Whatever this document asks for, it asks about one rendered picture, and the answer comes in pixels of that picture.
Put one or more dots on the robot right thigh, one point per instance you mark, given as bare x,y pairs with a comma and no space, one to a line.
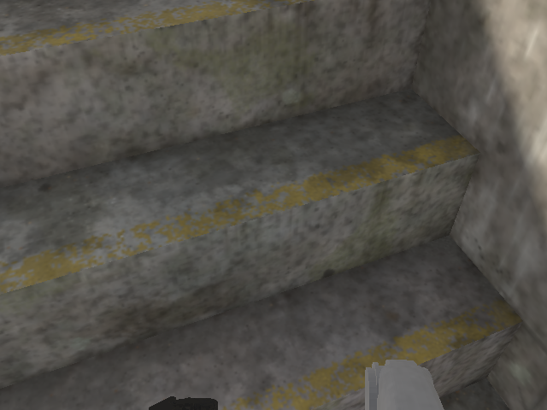
400,385

